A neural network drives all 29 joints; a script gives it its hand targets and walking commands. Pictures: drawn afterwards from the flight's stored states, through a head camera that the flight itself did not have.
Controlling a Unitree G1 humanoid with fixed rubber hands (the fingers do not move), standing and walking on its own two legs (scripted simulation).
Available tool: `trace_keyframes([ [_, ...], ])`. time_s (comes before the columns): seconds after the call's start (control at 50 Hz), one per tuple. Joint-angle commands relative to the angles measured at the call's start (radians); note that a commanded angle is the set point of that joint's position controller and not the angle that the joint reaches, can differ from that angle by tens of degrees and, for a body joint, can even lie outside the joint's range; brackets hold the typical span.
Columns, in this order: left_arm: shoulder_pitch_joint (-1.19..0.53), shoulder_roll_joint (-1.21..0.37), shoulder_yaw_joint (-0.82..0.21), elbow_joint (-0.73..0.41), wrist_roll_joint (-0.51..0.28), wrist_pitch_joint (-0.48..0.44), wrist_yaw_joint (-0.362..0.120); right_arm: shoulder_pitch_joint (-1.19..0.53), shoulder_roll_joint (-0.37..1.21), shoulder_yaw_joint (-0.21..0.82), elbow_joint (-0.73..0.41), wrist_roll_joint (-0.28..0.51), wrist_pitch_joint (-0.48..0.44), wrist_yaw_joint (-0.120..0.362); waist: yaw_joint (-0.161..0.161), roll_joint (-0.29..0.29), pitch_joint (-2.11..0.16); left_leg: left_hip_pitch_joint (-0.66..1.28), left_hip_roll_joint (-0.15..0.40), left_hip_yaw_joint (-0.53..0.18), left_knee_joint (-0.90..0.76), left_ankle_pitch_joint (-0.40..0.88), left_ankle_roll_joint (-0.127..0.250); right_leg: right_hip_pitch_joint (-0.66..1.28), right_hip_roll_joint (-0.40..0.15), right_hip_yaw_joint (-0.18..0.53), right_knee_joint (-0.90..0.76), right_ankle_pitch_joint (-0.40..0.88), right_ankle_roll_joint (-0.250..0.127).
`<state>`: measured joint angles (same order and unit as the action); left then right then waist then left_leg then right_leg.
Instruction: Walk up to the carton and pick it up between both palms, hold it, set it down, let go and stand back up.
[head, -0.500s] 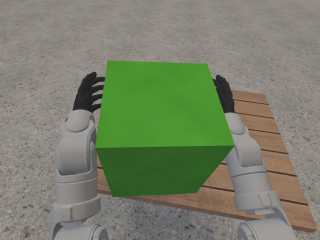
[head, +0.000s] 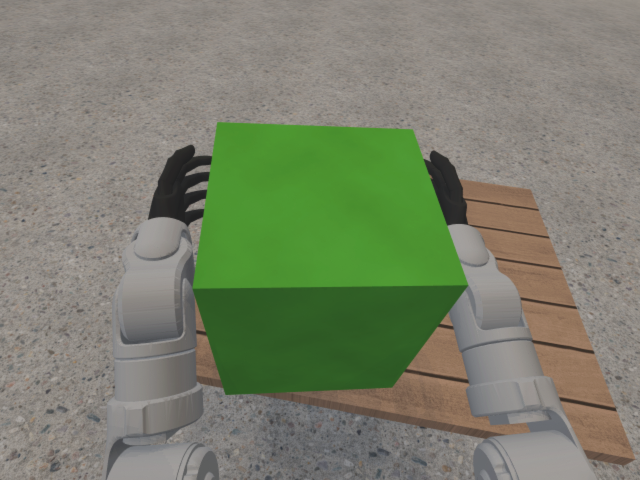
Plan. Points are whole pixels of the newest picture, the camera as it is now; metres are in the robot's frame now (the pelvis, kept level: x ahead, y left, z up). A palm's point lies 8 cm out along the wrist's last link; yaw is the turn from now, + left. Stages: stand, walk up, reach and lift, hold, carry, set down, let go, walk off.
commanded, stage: hold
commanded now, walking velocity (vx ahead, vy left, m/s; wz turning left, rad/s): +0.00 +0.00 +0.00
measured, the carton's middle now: (314, 269) +0.33 +0.00 +0.14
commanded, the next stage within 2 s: none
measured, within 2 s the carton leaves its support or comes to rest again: neither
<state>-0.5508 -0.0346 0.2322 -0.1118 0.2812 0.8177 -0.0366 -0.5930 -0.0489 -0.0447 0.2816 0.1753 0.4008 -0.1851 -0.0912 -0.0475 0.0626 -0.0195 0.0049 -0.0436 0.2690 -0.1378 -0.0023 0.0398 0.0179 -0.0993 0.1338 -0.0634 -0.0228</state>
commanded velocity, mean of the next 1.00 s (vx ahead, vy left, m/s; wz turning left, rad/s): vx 0.00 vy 0.00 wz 0.00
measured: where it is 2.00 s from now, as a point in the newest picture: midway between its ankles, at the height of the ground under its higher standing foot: outside the picture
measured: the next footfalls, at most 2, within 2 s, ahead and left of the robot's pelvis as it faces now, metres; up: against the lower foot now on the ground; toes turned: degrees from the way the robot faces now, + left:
none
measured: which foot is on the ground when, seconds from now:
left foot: down 0.00-1.00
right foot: down 0.00-1.00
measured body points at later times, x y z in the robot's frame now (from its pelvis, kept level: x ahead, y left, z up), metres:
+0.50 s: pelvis +0.00 +0.01 +0.00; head -0.01 +0.04 +0.45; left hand +0.38 +0.15 +0.19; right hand +0.38 -0.15 +0.19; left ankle +0.02 +0.12 -0.75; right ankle +0.02 -0.10 -0.75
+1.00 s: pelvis +0.00 +0.00 +0.00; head -0.01 +0.03 +0.45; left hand +0.38 +0.15 +0.19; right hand +0.37 -0.16 +0.19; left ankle +0.02 +0.12 -0.75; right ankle +0.02 -0.10 -0.75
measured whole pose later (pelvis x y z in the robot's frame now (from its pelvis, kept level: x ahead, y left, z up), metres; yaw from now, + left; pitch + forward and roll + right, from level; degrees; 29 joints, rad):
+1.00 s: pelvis +0.00 +0.00 +0.00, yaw +0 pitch -7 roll -1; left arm -0.56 -0.03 0.23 -0.09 0.28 0.81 -0.03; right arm -0.60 -0.05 -0.05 0.31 0.18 0.38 -0.18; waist -0.10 -0.07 0.07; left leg -0.01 0.00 -0.04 0.27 -0.14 0.00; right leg 0.05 0.01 -0.10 0.14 -0.07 -0.02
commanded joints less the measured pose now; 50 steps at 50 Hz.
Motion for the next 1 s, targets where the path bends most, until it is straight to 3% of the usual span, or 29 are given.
trace_keyframes([
  [0.0,-0.589,-0.361,-0.428,-0.105,-0.138,-0.064,-0.106,-0.631,0.329,0.285,-0.221,0.041,-0.053,0.046,-0.014,0.055,-0.378,-0.002,-0.034,0.047,-0.036,0.125,-0.027,0.165,0.011,0.005,0.032,0.103,0.026],
  [0.04,-0.589,-0.371,-0.445,-0.126,-0.139,-0.063,-0.105,-0.631,0.322,0.280,-0.232,0.039,-0.055,0.045,-0.020,0.081,-0.393,0.024,-0.031,0.044,-0.022,0.165,-0.037,0.152,0.021,-0.003,0.030,0.115,0.022],
  [0.06,-0.622,-0.351,-0.391,-0.030,-0.127,-0.069,-0.117,-0.651,0.337,0.266,-0.191,0.023,-0.050,0.042,-0.011,-0.001,-0.362,-0.012,-0.045,0.050,-0.028,0.141,-0.003,0.178,0.005,-0.004,0.031,0.151,0.048],
  [0.08,-0.604,-0.349,-0.391,-0.044,-0.135,-0.078,-0.122,-0.635,0.332,0.265,-0.193,0.031,-0.052,0.039,-0.017,0.017,-0.374,-0.020,-0.041,0.041,-0.045,0.119,0.002,0.184,0.007,0.000,0.041,0.166,0.050],
  [0.2,-0.588,-0.370,-0.428,-0.130,-0.127,-0.086,-0.124,-0.614,0.336,0.312,-0.245,0.068,-0.056,0.018,-0.025,0.066,-0.455,0.051,-0.051,0.026,-0.004,0.305,-0.021,0.225,0.016,-0.002,0.063,0.329,0.049],
  [0.42,-0.569,-0.375,-0.454,-0.156,-0.124,-0.064,-0.101,-0.607,0.296,0.286,-0.243,0.069,-0.056,0.036,-0.029,0.083,-0.394,0.092,-0.035,0.033,-0.009,0.279,-0.051,0.151,0.029,-0.016,0.034,0.197,0.034],
  [0.98,-0.587,-0.369,-0.429,-0.110,-0.125,-0.075,-0.105,-0.626,0.318,0.285,-0.218,0.056,-0.066,0.036,-0.020,0.057,-0.397,0.049,-0.041,0.039,-0.019,0.228,-0.026,0.181,0.019,-0.006,0.044,0.217,0.042],
])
